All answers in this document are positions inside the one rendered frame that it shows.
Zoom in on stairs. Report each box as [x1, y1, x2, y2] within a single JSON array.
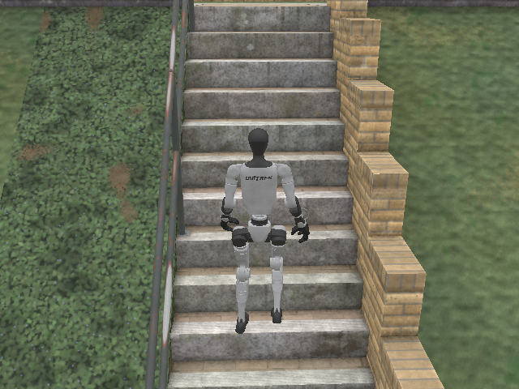
[[167, 6, 375, 389]]

